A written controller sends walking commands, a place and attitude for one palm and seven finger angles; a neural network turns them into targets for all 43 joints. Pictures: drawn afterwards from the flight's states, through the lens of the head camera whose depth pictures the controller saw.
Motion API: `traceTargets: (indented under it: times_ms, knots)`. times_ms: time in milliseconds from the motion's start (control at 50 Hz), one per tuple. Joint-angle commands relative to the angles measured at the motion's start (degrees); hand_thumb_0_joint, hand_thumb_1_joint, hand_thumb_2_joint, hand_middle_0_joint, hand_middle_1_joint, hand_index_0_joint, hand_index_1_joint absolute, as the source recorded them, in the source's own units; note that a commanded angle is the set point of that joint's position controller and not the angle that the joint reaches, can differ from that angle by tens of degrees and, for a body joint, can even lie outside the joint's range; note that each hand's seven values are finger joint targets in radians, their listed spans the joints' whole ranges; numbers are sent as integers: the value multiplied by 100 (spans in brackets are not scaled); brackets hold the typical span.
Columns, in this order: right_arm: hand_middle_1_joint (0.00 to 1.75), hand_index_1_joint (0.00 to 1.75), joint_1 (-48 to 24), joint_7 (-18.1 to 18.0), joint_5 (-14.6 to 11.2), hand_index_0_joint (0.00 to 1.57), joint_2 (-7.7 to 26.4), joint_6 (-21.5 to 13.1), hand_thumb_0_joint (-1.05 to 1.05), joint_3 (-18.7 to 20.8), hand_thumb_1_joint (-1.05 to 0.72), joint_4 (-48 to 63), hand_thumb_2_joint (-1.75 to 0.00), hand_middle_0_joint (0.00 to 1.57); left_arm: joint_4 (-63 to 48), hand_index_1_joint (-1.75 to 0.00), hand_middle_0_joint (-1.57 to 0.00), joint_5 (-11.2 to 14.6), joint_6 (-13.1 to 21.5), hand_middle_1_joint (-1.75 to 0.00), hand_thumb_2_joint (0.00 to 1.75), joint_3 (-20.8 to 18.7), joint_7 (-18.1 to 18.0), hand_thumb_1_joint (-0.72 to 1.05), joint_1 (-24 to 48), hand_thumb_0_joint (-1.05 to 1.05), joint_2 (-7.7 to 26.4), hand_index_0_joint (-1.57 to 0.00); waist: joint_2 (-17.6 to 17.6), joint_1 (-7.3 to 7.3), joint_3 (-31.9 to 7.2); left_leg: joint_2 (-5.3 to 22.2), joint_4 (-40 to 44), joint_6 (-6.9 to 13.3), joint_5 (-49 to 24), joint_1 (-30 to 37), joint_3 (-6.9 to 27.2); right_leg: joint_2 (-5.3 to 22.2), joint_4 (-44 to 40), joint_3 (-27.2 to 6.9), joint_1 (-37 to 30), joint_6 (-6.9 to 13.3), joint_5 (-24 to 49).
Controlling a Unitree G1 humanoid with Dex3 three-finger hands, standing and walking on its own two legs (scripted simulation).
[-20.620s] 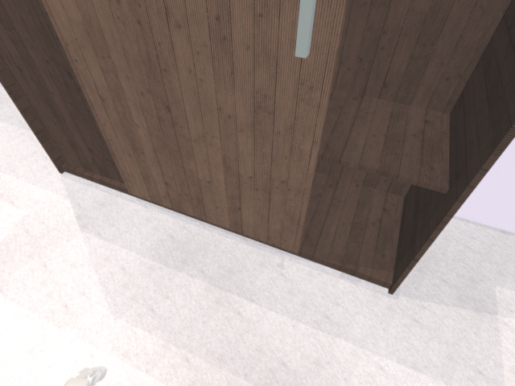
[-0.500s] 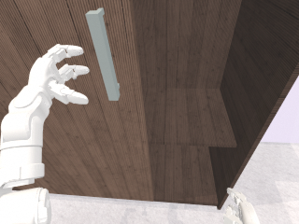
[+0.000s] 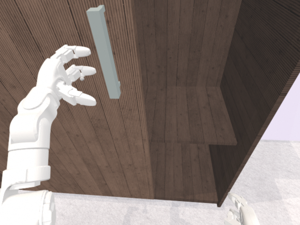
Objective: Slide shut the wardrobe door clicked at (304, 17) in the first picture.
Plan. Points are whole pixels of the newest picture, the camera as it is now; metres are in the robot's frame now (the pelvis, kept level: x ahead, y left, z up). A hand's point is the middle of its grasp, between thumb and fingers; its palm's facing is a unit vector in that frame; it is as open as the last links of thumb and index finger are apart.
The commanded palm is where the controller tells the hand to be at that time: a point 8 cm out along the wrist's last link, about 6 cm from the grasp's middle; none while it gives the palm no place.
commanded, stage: move the hooked fingers beside the handle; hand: left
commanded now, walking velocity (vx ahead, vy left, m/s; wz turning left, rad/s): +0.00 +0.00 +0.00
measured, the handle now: (109, 56) +0.44 +0.12 +0.27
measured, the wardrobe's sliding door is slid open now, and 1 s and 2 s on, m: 0.40 0.40 0.40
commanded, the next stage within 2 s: none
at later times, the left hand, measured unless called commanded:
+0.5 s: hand (73, 69) +0.36 +0.18 +0.28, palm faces +0.01 -1.00 -0.08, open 14.0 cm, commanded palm +0.34 +0.23 +0.26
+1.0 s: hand (75, 75) +0.38 +0.19 +0.26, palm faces +0.01 -1.00 -0.08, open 14.0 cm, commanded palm +0.34 +0.24 +0.26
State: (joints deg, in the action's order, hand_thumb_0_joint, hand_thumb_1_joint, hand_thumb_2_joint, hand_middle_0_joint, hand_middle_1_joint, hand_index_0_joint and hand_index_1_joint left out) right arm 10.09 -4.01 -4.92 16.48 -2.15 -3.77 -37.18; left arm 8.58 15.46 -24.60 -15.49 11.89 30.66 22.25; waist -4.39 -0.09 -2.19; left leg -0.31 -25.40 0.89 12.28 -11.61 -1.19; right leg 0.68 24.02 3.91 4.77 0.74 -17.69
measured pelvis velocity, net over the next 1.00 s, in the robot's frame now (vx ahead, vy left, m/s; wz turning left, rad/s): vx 0.01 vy -0.01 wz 0.00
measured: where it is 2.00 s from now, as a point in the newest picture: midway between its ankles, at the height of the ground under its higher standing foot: outside the picture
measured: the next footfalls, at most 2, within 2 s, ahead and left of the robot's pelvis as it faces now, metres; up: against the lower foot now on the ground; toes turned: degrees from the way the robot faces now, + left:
none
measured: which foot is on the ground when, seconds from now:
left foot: down 0.00-1.00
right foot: down 0.00-1.00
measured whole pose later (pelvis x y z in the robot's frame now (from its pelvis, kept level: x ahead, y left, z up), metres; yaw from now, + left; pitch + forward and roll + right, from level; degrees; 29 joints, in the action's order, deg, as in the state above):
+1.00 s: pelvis +0.01 -0.01 +0.00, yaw +0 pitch -1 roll +0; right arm 10.7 -3.8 -5.9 17.3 -0.8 -3.6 -36.9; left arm 16.5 15.5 -27.4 -18.1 14.9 33.0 27.7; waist -5.3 0.4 -4.0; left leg 0.4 -26.1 0.1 13.0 -12.4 -0.9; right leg -0.1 24.6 4.0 5.5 1.5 -18.4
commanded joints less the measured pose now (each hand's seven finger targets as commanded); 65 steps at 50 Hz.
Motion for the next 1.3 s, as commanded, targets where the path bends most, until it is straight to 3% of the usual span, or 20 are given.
traceTargets:
  times_ms: [0,180,240,320,380,520,560,640,700,740,760,880,920,960,1040,1080,1140,1220,1260,1280]
  knots:
    - [30,30,-936,-61,67,20,614,-352,0,256,-90,882,-90,20,-1482,-120,-30,31,648,-120,30,-888,-220,-50,3051,0,1808,-30,229,-48,-1721,-11,99,190,-1514,1411,373,-121,-282,-123,267,101,2062]
    - [30,30,-960,-3,-53,20,639,-197,0,269,-90,967,-90,20,-438,-120,-30,70,75,-120,30,-338,138,-50,1876,0,1139,-30,572,-34,-1091,-25,64,210,-1337,955,235,-100,-300,-91,440,57,2274]
    - [30,30,-1020,-20,-47,20,637,-227,0,268,-90,1078,-90,20,-990,-120,-30,130,219,-120,30,-573,178,-50,2129,0,1422,-30,639,-51,-1251,-50,24,236,-1362,1019,237,-95,-283,-120,416,37,2313]
    - [30,30,-1044,-41,5,20,606,-326,0,252,-90,1073,-90,20,-2015,-120,-30,96,700,-120,30,-895,11,-50,2969,0,1917,-30,185,-26,-1718,-60,0,246,-1608,1403,291,-103,-246,-167,302,69,2318]
    - [30,30,-1030,-56,33,20,573,-383,0,245,-90,955,-90,20,-2083,-120,-30,63,855,-120,30,-866,-83,-50,3132,0,1850,-30,-211,8,-1778,-47,-13,218,-1689,1586,304,-103,-246,-165,310,94,2305]
    - [30,30,-931,-85,-75,20,689,-225,0,251,-90,760,-90,20,259,-120,-30,74,-44,-120,30,-293,186,-50,2082,0,1205,-30,634,30,-731,-44,92,207,-900,790,265,-91,-382,-128,663,32,1853]
    - [30,30,-925,-46,-92,20,684,-190,0,267,-90,832,-90,20,242,-120,-30,75,-86,-120,30,-202,241,-50,1938,0,1108,-30,608,0,-817,-53,45,204,-969,762,238,-74,-337,-116,625,39,1943]
    - [30,30,-977,-17,-20,20,628,-267,0,273,-90,1097,-90,20,-1252,-120,-30,109,469,-120,30,-677,126,-50,2754,0,1661,-30,598,-61,-1690,-101,-33,254,-1534,1143,266,-62,-193,-154,227,39,2522]
    - [30,30,-980,-26,40,20,572,-343,0,249,-90,1089,-90,20,-2088,-120,-30,73,1007,-120,30,-1105,-76,-50,3295,0,2150,-30,291,-70,-2099,-77,-36,265,-1763,1447,287,-74,-158,-190,49,62,2554]
    - [30,30,-966,-30,61,20,545,-398,0,254,-90,1012,-90,20,-2125,-120,-30,51,1116,-120,30,-1072,-137,-50,3337,0,2023,-30,-27,-60,-2177,-59,-50,247,-1901,1666,278,-87,-143,-193,102,73,2589]
    - [30,30,-917,-34,71,20,568,-372,0,254,-90,921,-90,20,-1763,-120,-30,17,1047,-120,30,-1160,-166,-50,3097,0,2140,-30,28,-90,-1974,-44,-36,229,-1837,1509,288,-96,-181,-173,70,85,2531]
    - [30,30,-809,-44,-83,20,708,-151,0,257,-90,814,-90,20,508,-120,-30,28,-109,-120,30,-445,235,-50,1670,0,1344,-30,646,-22,-637,-53,43,212,-1107,605,179,-85,-315,-110,527,13,2255]
    - [30,30,-842,-28,-123,20,733,-128,0,268,-90,960,-90,20,391,-120,-30,62,-238,-120,30,-455,390,-50,1455,0,1418,-30,696,-36,-703,-49,-9,218,-1124,583,186,-73,-283,-108,568,2,2295]
    - [30,30,-894,1,-108,20,676,-192,0,296,-90,1045,-90,20,-382,-120,-30,149,24,-120,30,-285,442,-50,1909,0,1229,-30,638,36,-1055,-59,-101,249,-1364,845,203,-71,-229,-105,500,14,2525]
    - [30,30,-1023,-21,-8,20,580,-412,0,273,-90,1240,-90,20,-2766,-120,-30,208,972,-120,30,-1017,200,-50,3126,0,2053,-30,234,-21,-2301,-105,-147,297,-2016,1670,264,-85,-103,-152,136,36,2817]
    - [30,30,-971,-27,40,20,560,-475,0,248,-90,1081,-90,20,-3033,-120,-30,205,1239,-120,30,-1273,21,-50,3162,0,2259,-30,-129,-34,-2423,-68,-162,267,-2194,1842,314,-93,-78,-140,131,69,2768]
    - [30,30,-1006,-41,60,20,569,-464,0,268,-90,872,-90,20,-2037,-120,-30,133,964,-120,30,-1139,-63,-50,2702,0,1898,-30,-259,-73,-1952,-31,-102,210,-2153,1705,271,-115,-93,-122,199,84,2739]
    - [30,30,-957,-55,-62,20,650,-188,0,222,-90,773,-90,20,69,-120,-30,71,-99,-120,30,-501,117,-50,1523,0,1283,-30,466,-20,-421,-29,58,168,-1039,623,187,-115,-333,-79,688,26,1994]
    - [30,30,-927,-28,-128,20,686,-121,0,241,-90,828,-90,20,499,-120,-30,72,-326,-120,30,-49,284,-50,1230,0,838,-30,641,36,-244,-19,48,179,-910,527,206,-115,-345,-60,841,26,1876]
    - [30,30,-941,-15,-152,20,713,-121,0,242,-90,913,-90,20,446,-120,-30,129,-437,-120,30,-102,348,-50,1181,0,940,-30,787,2,-429,-15,46,196,-885,572,255,-99,-336,-63,827,5,1882]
